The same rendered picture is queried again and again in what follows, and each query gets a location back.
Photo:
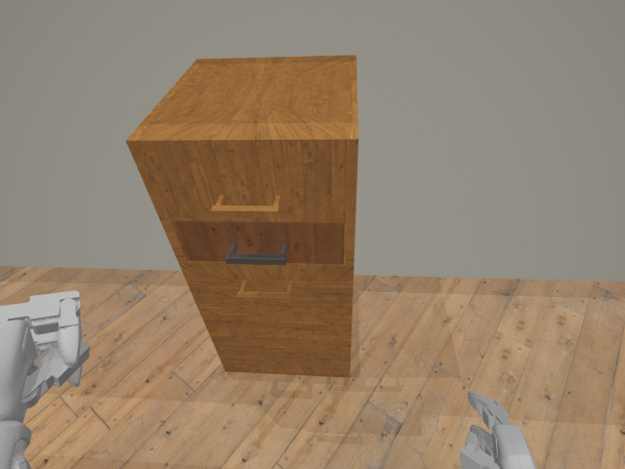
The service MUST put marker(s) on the robot left forearm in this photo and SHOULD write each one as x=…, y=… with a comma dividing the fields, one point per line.
x=14, y=439

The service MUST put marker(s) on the right robot hand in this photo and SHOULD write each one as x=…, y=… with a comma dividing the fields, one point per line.
x=506, y=448

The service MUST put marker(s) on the cabinet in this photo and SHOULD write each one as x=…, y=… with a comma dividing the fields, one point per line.
x=279, y=131

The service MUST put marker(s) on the handle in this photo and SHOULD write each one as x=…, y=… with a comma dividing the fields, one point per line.
x=245, y=211
x=264, y=296
x=256, y=259

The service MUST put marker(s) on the drawer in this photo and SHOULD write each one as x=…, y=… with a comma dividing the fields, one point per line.
x=307, y=243

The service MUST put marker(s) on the left robot hand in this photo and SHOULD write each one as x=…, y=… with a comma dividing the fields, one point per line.
x=57, y=333

